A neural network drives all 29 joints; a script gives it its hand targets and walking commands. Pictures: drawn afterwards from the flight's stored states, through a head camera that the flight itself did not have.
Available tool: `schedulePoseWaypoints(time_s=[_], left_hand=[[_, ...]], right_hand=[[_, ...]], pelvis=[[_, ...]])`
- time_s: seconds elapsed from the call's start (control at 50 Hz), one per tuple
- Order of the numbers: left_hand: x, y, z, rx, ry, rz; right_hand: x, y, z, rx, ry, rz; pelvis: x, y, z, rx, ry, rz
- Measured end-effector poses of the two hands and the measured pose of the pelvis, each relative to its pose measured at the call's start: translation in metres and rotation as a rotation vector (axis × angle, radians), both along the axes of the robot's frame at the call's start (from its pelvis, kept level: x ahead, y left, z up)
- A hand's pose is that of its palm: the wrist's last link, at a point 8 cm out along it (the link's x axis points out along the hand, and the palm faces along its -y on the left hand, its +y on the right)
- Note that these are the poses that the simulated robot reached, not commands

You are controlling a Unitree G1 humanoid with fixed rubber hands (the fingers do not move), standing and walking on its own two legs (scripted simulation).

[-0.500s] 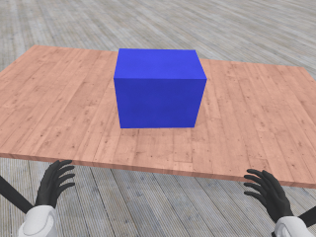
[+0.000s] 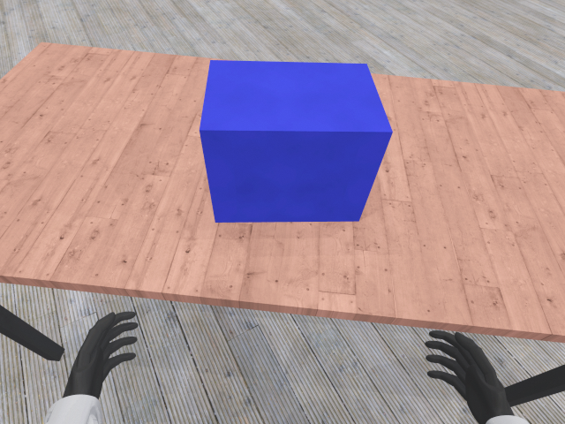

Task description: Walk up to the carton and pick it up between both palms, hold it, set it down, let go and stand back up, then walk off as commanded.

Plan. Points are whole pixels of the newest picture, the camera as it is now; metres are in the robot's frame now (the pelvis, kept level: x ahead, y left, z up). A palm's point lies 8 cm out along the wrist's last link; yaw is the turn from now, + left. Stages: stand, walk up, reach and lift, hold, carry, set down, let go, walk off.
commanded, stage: set down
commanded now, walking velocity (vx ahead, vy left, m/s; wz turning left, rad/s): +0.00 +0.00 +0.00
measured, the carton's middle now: (288, 145) +0.56 -0.03 +0.05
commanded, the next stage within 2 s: let go in 0.94 s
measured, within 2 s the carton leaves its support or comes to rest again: neither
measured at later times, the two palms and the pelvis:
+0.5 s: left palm (93, 404) +0.16 +0.24 -0.04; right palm (450, 412) +0.14 -0.23 -0.05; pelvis -0.01 +0.00 +0.00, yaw +0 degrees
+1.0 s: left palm (99, 408) +0.16 +0.24 -0.06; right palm (440, 413) +0.14 -0.23 -0.08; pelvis +0.00 +0.00 +0.00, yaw +0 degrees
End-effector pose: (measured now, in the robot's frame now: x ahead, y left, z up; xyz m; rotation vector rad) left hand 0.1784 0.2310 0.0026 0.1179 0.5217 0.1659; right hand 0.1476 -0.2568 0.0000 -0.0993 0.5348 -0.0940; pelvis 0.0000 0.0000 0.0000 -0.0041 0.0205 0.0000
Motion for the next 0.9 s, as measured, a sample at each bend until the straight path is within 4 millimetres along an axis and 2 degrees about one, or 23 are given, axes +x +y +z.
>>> schedulePoseWaypoints(time_s=[0.12,0.26,0.32,0.48,0.58,0.9], left_hand=[[-0.003,0.001,0.001,-0.002,-0.044,-0.002],[-0.025,0.005,-0.023,-0.010,0.055,0.013],[-0.030,0.006,-0.028,-0.011,0.078,0.015],[-0.018,0.005,-0.040,-0.017,0.117,0.012],[-0.012,0.005,-0.046,-0.003,0.146,0.001],[-0.019,0.006,-0.066,0.008,0.247,-0.025]], right_hand=[[-0.001,-0.002,0.003,-0.029,-0.068,-0.009],[-0.011,0.004,-0.016,-0.025,-0.017,-0.029],[-0.013,0.011,-0.022,-0.017,-0.003,-0.032],[-0.007,0.025,-0.042,-0.020,0.062,-0.025],[-0.006,0.026,-0.055,-0.034,0.113,-0.026],[-0.005,0.027,-0.073,-0.058,0.143,-0.014]], pelvis=[[-0.001,0.000,0.000,0.000,-0.005,0.000],[-0.007,0.000,0.000,0.000,-0.026,0.000],[-0.010,0.000,0.000,0.000,-0.031,-0.001],[-0.011,0.000,0.000,0.000,-0.032,-0.001],[-0.007,0.000,0.000,0.000,-0.027,-0.001],[-0.002,0.000,0.000,0.000,-0.020,0.000]])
